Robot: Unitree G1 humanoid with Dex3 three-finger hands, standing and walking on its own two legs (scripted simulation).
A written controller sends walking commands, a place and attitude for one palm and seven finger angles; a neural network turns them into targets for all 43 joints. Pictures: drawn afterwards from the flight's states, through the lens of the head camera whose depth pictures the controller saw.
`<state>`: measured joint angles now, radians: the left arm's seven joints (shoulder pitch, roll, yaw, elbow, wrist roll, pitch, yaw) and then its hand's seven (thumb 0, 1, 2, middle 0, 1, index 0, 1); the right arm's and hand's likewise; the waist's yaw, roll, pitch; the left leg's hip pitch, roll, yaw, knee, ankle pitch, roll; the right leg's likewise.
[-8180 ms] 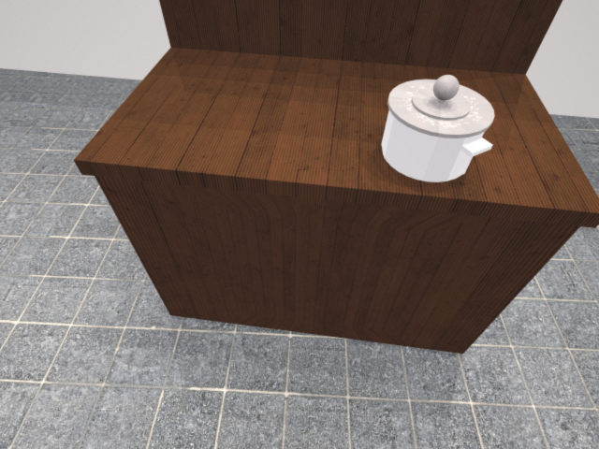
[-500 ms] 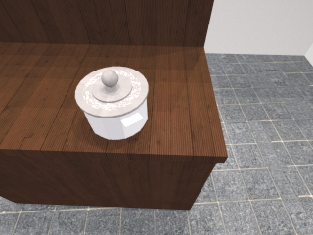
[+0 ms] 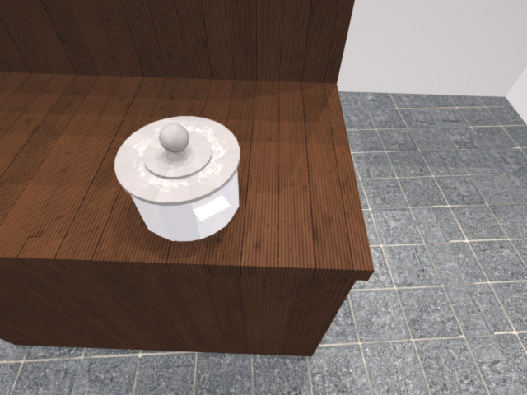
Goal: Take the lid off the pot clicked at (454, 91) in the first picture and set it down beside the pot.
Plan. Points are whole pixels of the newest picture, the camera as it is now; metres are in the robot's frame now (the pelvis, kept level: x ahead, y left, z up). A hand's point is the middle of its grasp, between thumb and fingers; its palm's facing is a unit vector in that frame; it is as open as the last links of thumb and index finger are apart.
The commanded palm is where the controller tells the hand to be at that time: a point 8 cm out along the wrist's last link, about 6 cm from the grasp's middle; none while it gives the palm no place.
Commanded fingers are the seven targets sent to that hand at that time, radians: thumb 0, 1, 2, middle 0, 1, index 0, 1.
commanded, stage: look again from close up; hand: left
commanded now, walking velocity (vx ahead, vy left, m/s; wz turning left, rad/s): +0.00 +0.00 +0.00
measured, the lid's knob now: (174, 137) +0.45 +0.17 +0.14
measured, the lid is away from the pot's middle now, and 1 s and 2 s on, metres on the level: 0.00 0.00 0.00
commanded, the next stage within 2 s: lift the closed hand beside the body in 0.12 s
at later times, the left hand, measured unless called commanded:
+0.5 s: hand out of the picture +0.13 +0.19 -0.06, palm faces +0.17 -0.94 -0.30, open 5.8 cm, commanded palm +0.07 +0.24 -0.02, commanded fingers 0.00 0.90 0.90 -0.86 -1.02 -0.86 -1.02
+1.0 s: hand out of the picture +0.10 +0.25 +0.03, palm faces +0.33 -0.86 -0.39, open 3.1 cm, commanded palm +0.04 +0.28 +0.07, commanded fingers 0.00 0.90 0.90 -1.30 -1.50 -1.30 -1.50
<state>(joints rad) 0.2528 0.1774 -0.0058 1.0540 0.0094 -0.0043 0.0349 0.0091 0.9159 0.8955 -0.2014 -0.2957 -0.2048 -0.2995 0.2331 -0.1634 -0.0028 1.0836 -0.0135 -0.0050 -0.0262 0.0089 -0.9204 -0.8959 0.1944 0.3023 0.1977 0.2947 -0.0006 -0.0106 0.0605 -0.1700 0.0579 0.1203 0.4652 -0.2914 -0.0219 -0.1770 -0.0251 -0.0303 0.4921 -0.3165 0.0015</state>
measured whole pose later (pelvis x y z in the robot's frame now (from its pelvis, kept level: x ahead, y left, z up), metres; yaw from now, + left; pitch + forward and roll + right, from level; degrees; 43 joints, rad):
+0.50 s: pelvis -0.03 +0.00 +0.00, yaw +3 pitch +0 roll +1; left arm 0.44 0.18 0.04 0.20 0.00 0.02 0.11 0.01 0.92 0.90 -0.47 -0.59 -0.47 -0.59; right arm 0.13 -0.23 -0.06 0.76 0.02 -0.16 0.02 0.02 -0.91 -0.90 0.20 0.30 0.20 0.29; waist -0.04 0.02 0.03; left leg -0.22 0.04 0.07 0.44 -0.22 -0.01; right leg -0.21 -0.05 -0.08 0.47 -0.27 0.00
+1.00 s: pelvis -0.02 +0.00 +0.01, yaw +4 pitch -2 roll +0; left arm 0.69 0.27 0.14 -0.24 -0.04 -0.01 0.10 0.02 0.90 0.90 -1.27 -1.46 -1.27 -1.46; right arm 0.20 -0.19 0.01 0.65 0.00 -0.13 -0.03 0.01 -0.90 -0.90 0.20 0.30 0.20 0.30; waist 0.05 0.05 0.04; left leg -0.15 0.04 0.05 0.42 -0.23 -0.01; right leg -0.10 -0.04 -0.10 0.40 -0.26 0.01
